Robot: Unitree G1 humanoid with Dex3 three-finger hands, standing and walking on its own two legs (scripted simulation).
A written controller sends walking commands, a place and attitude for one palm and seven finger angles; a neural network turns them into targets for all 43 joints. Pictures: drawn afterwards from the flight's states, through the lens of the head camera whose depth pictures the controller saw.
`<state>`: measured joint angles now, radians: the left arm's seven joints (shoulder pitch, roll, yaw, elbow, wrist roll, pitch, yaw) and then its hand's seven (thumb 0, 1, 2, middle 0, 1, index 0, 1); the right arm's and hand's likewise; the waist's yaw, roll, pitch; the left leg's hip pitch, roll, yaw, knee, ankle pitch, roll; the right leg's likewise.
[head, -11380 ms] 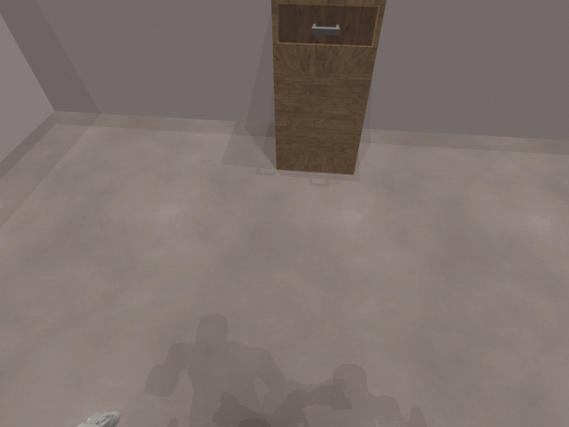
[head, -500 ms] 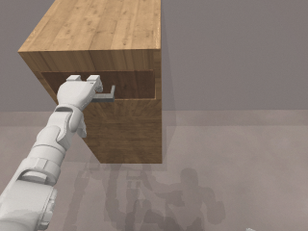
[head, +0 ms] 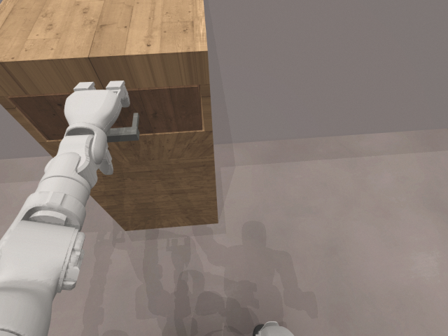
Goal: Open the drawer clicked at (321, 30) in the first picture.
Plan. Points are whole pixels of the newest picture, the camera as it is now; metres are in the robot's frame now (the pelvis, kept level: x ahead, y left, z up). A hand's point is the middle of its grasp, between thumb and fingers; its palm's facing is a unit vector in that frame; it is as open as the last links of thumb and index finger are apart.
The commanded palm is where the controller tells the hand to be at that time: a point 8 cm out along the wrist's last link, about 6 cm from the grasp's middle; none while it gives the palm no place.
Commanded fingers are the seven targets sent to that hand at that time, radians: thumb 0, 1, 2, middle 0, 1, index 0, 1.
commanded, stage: move the hooked fingers above the handle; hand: left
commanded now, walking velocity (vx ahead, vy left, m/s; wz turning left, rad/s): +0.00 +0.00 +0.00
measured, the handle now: (114, 127) +0.54 +0.22 +0.00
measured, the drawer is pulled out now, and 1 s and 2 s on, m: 0.00 0.00 0.00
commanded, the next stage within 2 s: lower the fingers behind the handle in 0.88 s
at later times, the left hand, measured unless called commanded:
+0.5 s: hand (102, 129) +0.49 +0.21 +0.05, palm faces -0.05 +0.01 -1.00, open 13.8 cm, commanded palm +0.48 +0.21 +0.11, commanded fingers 0.00 -0.50 0.30 -0.30 -1.20 -0.30 -1.20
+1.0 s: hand (99, 132) +0.48 +0.22 +0.05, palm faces -0.05 +0.00 -1.00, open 13.8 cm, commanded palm +0.47 +0.22 +0.11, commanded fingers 0.00 -0.50 0.30 -0.30 -1.20 -0.30 -1.20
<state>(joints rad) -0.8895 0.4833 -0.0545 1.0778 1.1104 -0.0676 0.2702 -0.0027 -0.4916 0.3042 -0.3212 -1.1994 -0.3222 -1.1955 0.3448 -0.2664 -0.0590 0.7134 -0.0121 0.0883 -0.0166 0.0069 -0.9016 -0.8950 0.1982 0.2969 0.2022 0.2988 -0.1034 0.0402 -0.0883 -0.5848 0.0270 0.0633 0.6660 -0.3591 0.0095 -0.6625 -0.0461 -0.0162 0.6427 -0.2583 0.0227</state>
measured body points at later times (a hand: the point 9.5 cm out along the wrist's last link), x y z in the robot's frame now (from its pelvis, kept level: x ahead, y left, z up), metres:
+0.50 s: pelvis +0.00 +0.00 +0.00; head +0.10 -0.01 +0.44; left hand +0.49 +0.21 +0.11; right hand +0.03 -0.27 -0.13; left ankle -0.03 +0.11 -0.72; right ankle +0.02 -0.14 -0.72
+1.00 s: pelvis +0.01 +0.00 +0.00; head +0.10 -0.01 +0.44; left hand +0.48 +0.22 +0.11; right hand +0.03 -0.28 -0.13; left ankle -0.03 +0.11 -0.72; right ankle +0.02 -0.14 -0.72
